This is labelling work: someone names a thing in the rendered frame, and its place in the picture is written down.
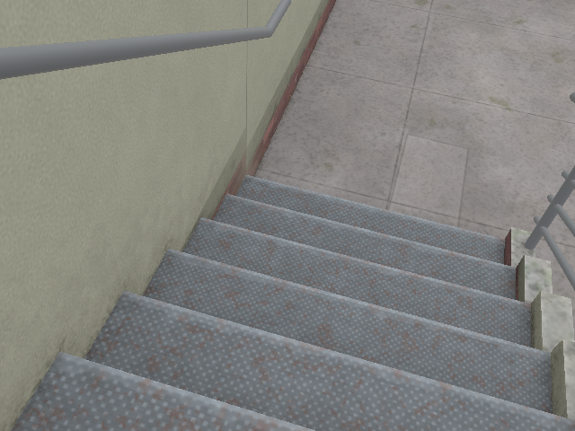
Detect stairs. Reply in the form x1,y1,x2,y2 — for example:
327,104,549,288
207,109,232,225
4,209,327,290
11,175,575,431

